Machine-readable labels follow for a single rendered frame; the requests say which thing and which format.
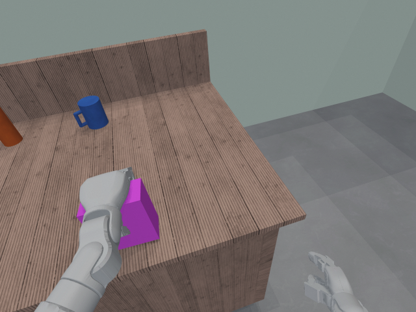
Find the table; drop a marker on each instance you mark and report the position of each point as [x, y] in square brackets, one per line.
[220, 203]

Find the left robot forearm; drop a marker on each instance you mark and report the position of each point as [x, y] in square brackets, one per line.
[96, 263]

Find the sponge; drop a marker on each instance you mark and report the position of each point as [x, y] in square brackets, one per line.
[138, 214]

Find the left robot hand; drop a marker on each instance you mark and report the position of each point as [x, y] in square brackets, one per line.
[110, 188]

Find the right robot hand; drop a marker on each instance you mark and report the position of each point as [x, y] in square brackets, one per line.
[321, 290]

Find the right robot forearm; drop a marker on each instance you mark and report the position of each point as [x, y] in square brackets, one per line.
[346, 302]

